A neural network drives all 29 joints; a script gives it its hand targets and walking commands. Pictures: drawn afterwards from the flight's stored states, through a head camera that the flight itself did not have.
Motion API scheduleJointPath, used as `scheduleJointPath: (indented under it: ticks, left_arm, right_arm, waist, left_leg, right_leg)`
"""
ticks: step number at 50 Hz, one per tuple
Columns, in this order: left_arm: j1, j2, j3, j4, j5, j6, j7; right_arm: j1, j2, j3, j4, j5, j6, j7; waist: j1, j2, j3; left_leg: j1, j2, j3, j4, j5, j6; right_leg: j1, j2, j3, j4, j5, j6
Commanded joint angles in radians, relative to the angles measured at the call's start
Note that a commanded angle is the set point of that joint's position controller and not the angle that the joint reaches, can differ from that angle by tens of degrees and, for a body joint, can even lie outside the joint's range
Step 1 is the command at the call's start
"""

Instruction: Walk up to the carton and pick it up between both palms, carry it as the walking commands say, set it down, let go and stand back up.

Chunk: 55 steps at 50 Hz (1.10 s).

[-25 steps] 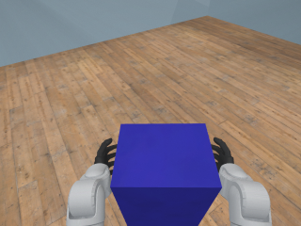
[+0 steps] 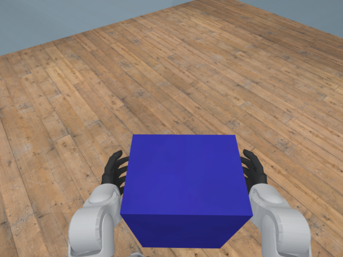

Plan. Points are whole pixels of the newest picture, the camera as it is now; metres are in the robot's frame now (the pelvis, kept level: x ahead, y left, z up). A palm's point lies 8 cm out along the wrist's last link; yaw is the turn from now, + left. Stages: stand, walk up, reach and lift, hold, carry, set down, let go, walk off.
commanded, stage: carry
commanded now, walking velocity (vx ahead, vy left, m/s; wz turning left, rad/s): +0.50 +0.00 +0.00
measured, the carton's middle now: (182, 199) +0.25 -0.01 +0.01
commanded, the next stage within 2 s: none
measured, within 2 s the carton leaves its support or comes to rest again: neither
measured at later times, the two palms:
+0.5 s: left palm (145, 71) +0.59 +0.09 +0.12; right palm (240, 67) +0.61 -0.20 +0.12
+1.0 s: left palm (158, 30) +0.99 +0.06 +0.06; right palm (223, 30) +0.99 -0.23 +0.07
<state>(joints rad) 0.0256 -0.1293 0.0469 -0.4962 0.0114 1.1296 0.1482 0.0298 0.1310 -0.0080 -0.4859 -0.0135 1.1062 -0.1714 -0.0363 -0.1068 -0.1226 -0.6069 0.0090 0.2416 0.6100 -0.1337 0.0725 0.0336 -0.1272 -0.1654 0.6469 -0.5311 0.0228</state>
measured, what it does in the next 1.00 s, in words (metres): walks ahead: right foot, then left foot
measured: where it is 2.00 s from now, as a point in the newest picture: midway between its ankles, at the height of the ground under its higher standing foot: (185, 135)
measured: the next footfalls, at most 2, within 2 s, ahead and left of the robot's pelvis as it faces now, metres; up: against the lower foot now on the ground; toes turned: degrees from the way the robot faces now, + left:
right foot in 0.36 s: +0.41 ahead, -0.14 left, +0.00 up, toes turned -10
left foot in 0.86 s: +0.85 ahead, +0.06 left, +0.00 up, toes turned +11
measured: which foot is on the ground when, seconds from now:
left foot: down 0.00-0.40, up 0.42-0.84, down 0.86-1.00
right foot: up 0.00-0.34, down 0.36-0.90, up 0.92-1.00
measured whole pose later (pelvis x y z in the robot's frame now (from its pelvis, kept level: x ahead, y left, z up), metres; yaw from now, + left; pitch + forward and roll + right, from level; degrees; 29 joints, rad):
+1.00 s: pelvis +0.73 -0.07 +0.01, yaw -2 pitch +7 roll +4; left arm 0.02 -0.13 0.09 -0.48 0.01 1.09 0.15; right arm -0.07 0.13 0.00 -0.42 -0.01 1.11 -0.18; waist -0.05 -0.06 0.02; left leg -0.51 0.05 0.25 0.58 -0.18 0.03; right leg -0.43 -0.02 -0.03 1.37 -0.56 0.00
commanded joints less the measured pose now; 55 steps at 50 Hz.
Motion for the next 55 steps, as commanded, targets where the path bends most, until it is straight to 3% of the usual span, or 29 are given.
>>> scheduleJointPath:
  ticks: [1,4,7,10,12,14,18,19,20,21,22,23,24,27,29,31,35,38,40,42,43,44,45,46,48,50,52,53,55]
  left_arm:
    - [-0.365,-0.806,-0.663,-0.195,-0.270,-0.039,-0.121]
    - [-0.476,-0.924,-0.710,-0.220,-0.319,-0.080,-0.146]
    - [-0.436,-0.949,-0.707,-0.202,-0.297,-0.105,-0.147]
    - [-0.322,-0.912,-0.659,-0.145,-0.254,-0.105,-0.141]
    - [-0.307,-0.860,-0.658,-0.128,-0.236,-0.089,-0.135]
    - [-0.388,-0.810,-0.680,-0.188,-0.244,-0.069,-0.123]
    - [-0.314,-0.686,-0.613,-0.053,-0.203,0.006,-0.111]
    - [-0.303,-0.650,-0.579,-0.036,-0.202,0.013,-0.102]
    - [-0.300,-0.631,-0.573,-0.017,-0.201,0.020,-0.098]
    - [-0.293,-0.665,-0.559,0.011,-0.207,0.016,-0.103]
    - [-0.362,-0.718,-0.581,-0.063,-0.237,0.008,-0.105]
    - [-0.439,-0.774,-0.596,-0.085,-0.252,0.005,-0.104]
    - [-0.481,-0.842,-0.624,-0.125,-0.282,-0.010,-0.111]
    - [-0.504,-0.894,-0.663,-0.183,-0.312,-0.041,-0.123]
    - [-0.500,-0.865,-0.676,-0.182,-0.322,-0.039,-0.136]
    - [-0.449,-0.857,-0.677,-0.177,-0.320,-0.041,-0.146]
    - [-0.457,-0.841,-0.670,-0.199,-0.320,-0.048,-0.153]
    - [-0.372,-0.808,-0.643,-0.138,-0.289,-0.044,-0.145]
    - [-0.351,-0.792,-0.615,-0.133,-0.281,-0.036,-0.139]
    - [-0.382,-0.754,-0.633,-0.196,-0.271,-0.035,-0.125]
    - [-0.390,-0.749,-0.619,-0.186,-0.268,-0.024,-0.120]
    - [-0.346,-0.748,-0.605,-0.171,-0.248,-0.018,-0.109]
    - [-0.275,-0.754,-0.566,-0.109,-0.235,-0.016,-0.112]
    - [-0.313,-0.760,-0.599,-0.143,-0.257,-0.033,-0.110]
    - [-0.326,-0.852,-0.635,-0.142,-0.278,-0.057,-0.126]
    - [-0.488,-0.911,-0.687,-0.237,-0.307,-0.088,-0.141]
    - [-0.481,-0.931,-0.681,-0.252,-0.308,-0.106,-0.141]
    - [-0.435,-0.911,-0.642,-0.215,-0.277,-0.119,-0.145]
    - [-0.388,-0.946,-0.641,-0.205,-0.275,-0.122,-0.146]
  right_arm:
    - [-0.404,0.858,0.639,-0.157,0.295,-0.021,0.136]
    - [-0.449,0.951,0.637,-0.211,0.275,-0.071,0.151]
    - [-0.417,0.967,0.649,-0.204,0.274,-0.097,0.161]
    - [-0.373,0.899,0.656,-0.188,0.258,-0.087,0.160]
    - [-0.393,0.818,0.648,-0.189,0.245,-0.069,0.159]
    - [-0.347,0.790,0.611,-0.133,0.237,-0.042,0.162]
    - [-0.324,0.684,0.589,-0.054,0.187,0.028,0.124]
    - [-0.352,0.684,0.587,-0.037,0.184,0.047,0.111]
    - [-0.337,0.643,0.571,-0.040,0.170,0.060,0.104]
    - [-0.360,0.660,0.572,-0.068,0.186,0.058,0.106]
    - [-0.401,0.718,0.585,-0.109,0.225,0.057,0.116]
    - [-0.457,0.766,0.574,-0.105,0.242,0.046,0.121]
    - [-0.456,0.830,0.585,-0.110,0.261,0.030,0.125]
    - [-0.438,0.921,0.615,-0.108,0.257,-0.012,0.134]
    - [-0.374,0.925,0.598,-0.067,0.214,-0.017,0.124]
    - [-0.379,0.916,0.611,-0.119,0.218,-0.028,0.117]
    - [-0.441,0.903,0.612,-0.185,0.231,-0.044,0.111]
    - [-0.423,0.850,0.626,-0.183,0.227,-0.027,0.109]
    - [-0.460,0.862,0.651,-0.193,0.255,-0.012,0.104]
    - [-0.406,0.825,0.645,-0.186,0.247,-0.006,0.106]
    - [-0.345,0.838,0.650,-0.125,0.246,0.004,0.110]
    - [-0.317,0.801,0.630,-0.127,0.249,0.011,0.113]
    - [-0.342,0.797,0.633,-0.099,0.245,0.012,0.113]
    - [-0.360,0.833,0.619,-0.084,0.272,-0.005,0.123]
    - [-0.397,0.910,0.664,-0.163,0.283,-0.033,0.132]
    - [-0.462,0.989,0.661,-0.208,0.304,-0.072,0.160]
    - [-0.392,0.996,0.651,-0.181,0.276,-0.080,0.156]
    - [-0.429,0.983,0.675,-0.198,0.276,-0.093,0.152]
    - [-0.437,0.945,0.701,-0.229,0.272,-0.088,0.160]
  waist:
    - [0.004,0.374,-0.466]
    - [0.017,0.126,-0.383]
    - [0.020,0.255,-0.331]
    - [0.021,0.233,-0.255]
    - [0.026,0.226,-0.195]
    - [0.015,0.310,-0.105]
    - [0.039,0.178,-0.075]
    - [0.067,0.000,-0.128]
    - [0.068,-0.263,-0.201]
    - [0.061,-0.323,-0.187]
    - [0.059,-0.199,-0.181]
    - [0.057,0.013,-0.138]
    - [0.053,0.129,-0.139]
    - [0.063,0.101,-0.191]
    - [0.055,-0.038,-0.174]
    - [0.057,-0.051,-0.207]
    - [0.058,-0.025,-0.138]
    - [0.058,-0.099,-0.059]
    - [0.062,-0.116,-0.055]
    - [0.038,-0.046,-0.152]
    - [-0.010,-0.018,-0.276]
    - [-0.030,0.208,-0.371]
    - [-0.007,0.374,-0.426]
    - [-0.009,0.348,-0.476]
    - [-0.003,0.189,-0.418]
    - [0.028,0.160,-0.346]
    - [0.029,0.272,-0.322]
    - [0.037,0.274,-0.355]
    - [0.046,0.165,-0.296]
  left_leg:
    - [1.185,0.417,-0.625,-0.137,0.657,0.291]
    - [0.832,0.359,-0.480,-0.276,0.260,0.095]
    - [0.647,0.324,-0.300,-0.359,0.072,0.064]
    - [0.559,0.278,-0.192,-0.380,0.000,0.045]
    - [0.515,0.262,-0.152,-0.387,-0.095,0.013]
    - [0.438,0.269,-0.157,-0.434,-0.174,0.003]
    - [0.368,0.193,-0.037,-0.156,0.067,-0.057]
    - [0.250,0.115,0.014,0.150,0.012,-0.089]
    - [-0.034,-0.006,0.013,0.465,-0.265,-0.115]
    - [-0.174,0.023,-0.114,0.574,-0.442,-0.106]
    - [-0.200,0.055,-0.166,0.634,-0.456,-0.100]
    - [-0.190,0.090,-0.203,0.620,-0.348,-0.088]
    - [-0.188,0.098,-0.221,0.540,-0.270,-0.078]
    - [-0.061,0.090,-0.160,0.286,-0.217,-0.067]
    - [-0.063,0.093,-0.128,0.257,-0.095,-0.065]
    - [-0.068,0.083,-0.128,0.161,-0.032,-0.058]
    - [-0.120,0.044,-0.061,0.078,0.085,-0.059]
    - [-0.038,0.018,-0.015,-0.024,0.173,-0.056]
    - [0.038,-0.048,0.082,-0.117,0.204,-0.043]
    - [0.290,-0.111,0.122,-0.147,0.203,-0.020]
    - [0.621,-0.023,0.026,-0.129,0.331,0.039]
    - [0.966,0.212,-0.344,-0.096,0.471,0.175]
    - [1.190,0.451,-0.718,-0.118,0.916,0.362]
    - [1.238,0.463,-0.703,-0.068,0.804,0.380]
    - [1.124,0.398,-0.559,-0.098,0.859,0.217]
    - [0.809,0.324,-0.374,-0.235,0.553,0.067]
    - [0.526,0.269,-0.170,-0.255,0.485,0.002]
    - [0.512,0.263,-0.130,-0.219,0.239,0.001]
    - [0.440,0.171,-0.055,-0.141,0.196,-0.039]
  right_leg:
    - [-0.880,0.113,0.150,0.835,-0.044,0.000]
    - [-0.729,0.017,0.194,0.425,0.079,-0.026]
    - [-0.525,0.054,0.063,0.089,0.187,-0.012]
    - [-0.443,0.086,-0.008,-0.076,0.288,-0.022]
    - [-0.417,0.080,-0.037,-0.151,0.417,-0.028]
    - [-0.410,0.057,-0.032,-0.116,0.519,-0.025]
    - [-0.168,0.088,-0.067,-0.210,0.353,-0.051]
    - [0.000,-0.064,0.187,-0.365,0.150,-0.081]
    - [0.239,-0.273,0.567,-0.415,0.354,-0.222]
    - [0.262,-0.301,0.624,-0.389,0.630,-0.296]
    - [0.242,-0.283,0.564,-0.344,0.837,-0.294]
    - [0.171,-0.272,0.453,-0.353,0.804,-0.255]
    - [0.192,-0.237,0.361,-0.329,0.865,-0.194]
    - [0.098,-0.229,0.272,-0.433,0.681,-0.176]
    - [0.116,-0.203,0.201,-0.475,0.776,-0.171]
    - [0.180,-0.192,0.152,-0.445,0.813,-0.170]
    - [0.238,-0.127,0.063,-0.393,1.078,-0.134]
    - [0.157,-0.077,-0.025,-0.384,1.106,-0.107]
    - [0.142,-0.034,-0.068,-0.315,1.332,-0.079]
    - [0.117,-0.034,-0.103,-0.075,1.474,-0.056]
    - [-0.083,-0.009,-0.110,0.176,1.391,-0.020]
    - [-0.460,0.074,-0.084,0.565,0.871,0.031]
    - [-0.805,0.257,-0.001,0.947,0.040,0.043]
    - [-0.881,0.146,0.244,1.025,-0.111,0.003]
    - [-0.957,0.089,0.247,0.833,-0.090,-0.037]
    - [-0.675,0.017,0.193,0.299,0.021,-0.032]
    - [-0.331,0.069,0.090,-0.010,0.239,-0.015]
    - [-0.255,0.071,0.065,-0.131,0.399,-0.017]
    - [-0.176,0.072,0.040,-0.218,0.554,-0.032]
